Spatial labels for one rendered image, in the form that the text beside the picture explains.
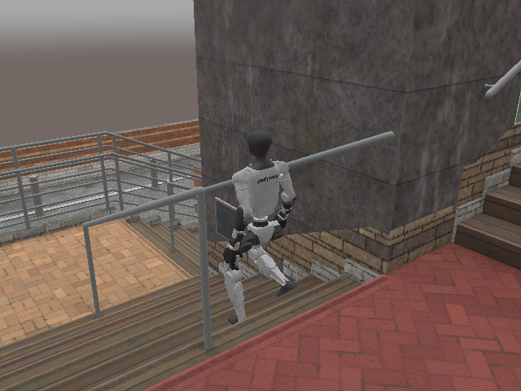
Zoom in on stairs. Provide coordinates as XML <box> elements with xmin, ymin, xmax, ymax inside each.
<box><xmin>454</xmin><ymin>162</ymin><xmax>521</xmax><ymax>270</ymax></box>
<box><xmin>127</xmin><ymin>219</ymin><xmax>200</xmax><ymax>276</ymax></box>
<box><xmin>0</xmin><ymin>273</ymin><xmax>362</xmax><ymax>391</ymax></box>

